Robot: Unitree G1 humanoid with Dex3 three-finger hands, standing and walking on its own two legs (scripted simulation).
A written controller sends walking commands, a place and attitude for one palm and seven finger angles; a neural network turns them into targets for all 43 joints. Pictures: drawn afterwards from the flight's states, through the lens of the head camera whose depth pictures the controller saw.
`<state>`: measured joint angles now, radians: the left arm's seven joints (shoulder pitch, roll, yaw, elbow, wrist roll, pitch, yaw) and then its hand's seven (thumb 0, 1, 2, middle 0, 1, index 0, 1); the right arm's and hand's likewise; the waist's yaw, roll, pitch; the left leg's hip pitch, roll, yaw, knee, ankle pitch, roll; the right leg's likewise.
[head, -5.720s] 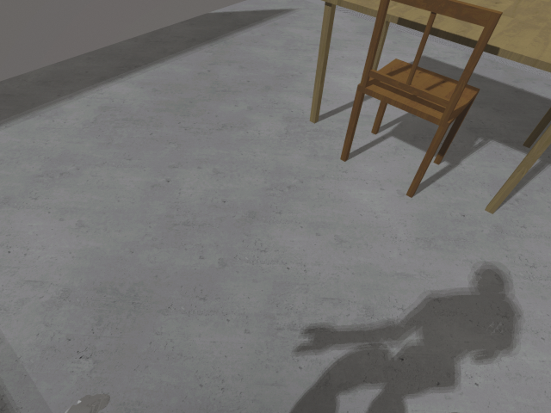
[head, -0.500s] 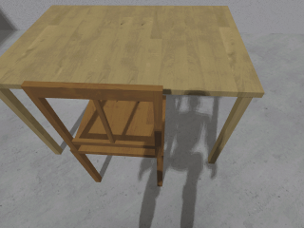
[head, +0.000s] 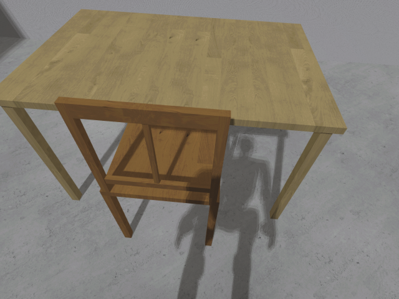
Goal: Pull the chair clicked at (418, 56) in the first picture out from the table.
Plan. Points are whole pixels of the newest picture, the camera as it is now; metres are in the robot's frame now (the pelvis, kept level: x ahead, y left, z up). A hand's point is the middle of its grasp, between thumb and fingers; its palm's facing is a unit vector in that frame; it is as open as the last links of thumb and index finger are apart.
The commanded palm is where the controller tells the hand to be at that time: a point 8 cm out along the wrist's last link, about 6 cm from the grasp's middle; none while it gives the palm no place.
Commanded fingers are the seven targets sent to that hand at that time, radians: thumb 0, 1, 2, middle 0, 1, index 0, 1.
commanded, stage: come to a stop and stand still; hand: left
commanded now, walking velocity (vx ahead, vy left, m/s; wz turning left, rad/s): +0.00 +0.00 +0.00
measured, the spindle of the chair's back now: (152, 155) +0.50 +0.18 -0.09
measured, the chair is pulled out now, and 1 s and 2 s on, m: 0.00 0.00 0.00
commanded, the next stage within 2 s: look again from close up in 0.02 s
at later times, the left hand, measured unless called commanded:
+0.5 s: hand out of the picture +0.01 +0.17 -0.17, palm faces +0.00 -0.98 -0.22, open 7.4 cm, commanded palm none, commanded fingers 0.00 0.90 0.90 -0.20 -0.30 -0.20 -0.30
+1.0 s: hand out of the picture +0.01 +0.15 -0.17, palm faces +0.01 -0.98 -0.19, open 7.4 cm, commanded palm none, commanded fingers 0.00 0.90 0.90 -0.20 -0.30 -0.20 -0.30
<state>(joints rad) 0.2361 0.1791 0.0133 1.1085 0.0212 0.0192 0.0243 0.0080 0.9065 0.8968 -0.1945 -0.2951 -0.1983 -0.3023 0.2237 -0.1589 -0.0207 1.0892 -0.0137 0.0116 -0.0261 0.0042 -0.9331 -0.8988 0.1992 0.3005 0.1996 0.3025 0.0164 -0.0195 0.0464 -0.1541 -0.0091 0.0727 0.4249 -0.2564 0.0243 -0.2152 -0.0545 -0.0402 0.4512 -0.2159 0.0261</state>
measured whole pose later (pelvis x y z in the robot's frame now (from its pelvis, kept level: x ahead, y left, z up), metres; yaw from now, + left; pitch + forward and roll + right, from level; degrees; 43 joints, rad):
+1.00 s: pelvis +0.01 -0.02 +0.00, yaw +0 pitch -1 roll +1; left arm 0.28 0.15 -0.01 1.12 0.01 -0.03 0.03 0.01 0.91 0.90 -0.20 -0.30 -0.20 -0.30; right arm 0.27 -0.15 0.01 1.14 -0.02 -0.02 -0.02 0.00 -0.91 -0.90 0.20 0.30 0.20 0.30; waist 0.00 0.00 0.04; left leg -0.13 0.03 0.06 0.41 -0.26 -0.01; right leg -0.20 -0.02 -0.05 0.45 -0.24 -0.01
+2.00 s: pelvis +0.03 +0.00 +0.00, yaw -1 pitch +0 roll +0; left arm 0.22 0.17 0.02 1.06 0.02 -0.02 0.05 0.01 0.91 0.90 -0.20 -0.30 -0.20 -0.30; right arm 0.25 -0.15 -0.02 1.10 -0.01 -0.01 -0.04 0.02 -0.93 -0.90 0.20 0.30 0.20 0.30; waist -0.01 0.01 0.07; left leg -0.16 0.01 0.08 0.52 -0.32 0.01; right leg -0.21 -0.04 -0.04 0.51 -0.29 0.02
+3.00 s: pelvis -0.01 +0.00 +0.00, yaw +0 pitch -1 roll +0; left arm 0.32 0.12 -0.02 1.11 0.02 -0.02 0.04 0.02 0.92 0.90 -0.20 -0.30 -0.20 -0.30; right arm 0.29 -0.12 0.01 1.15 -0.01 -0.02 -0.02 0.01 -0.92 -0.90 0.20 0.30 0.20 0.30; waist 0.00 -0.02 0.03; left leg -0.17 -0.01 0.07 0.44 -0.26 0.03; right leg -0.22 -0.04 -0.02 0.45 -0.21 0.02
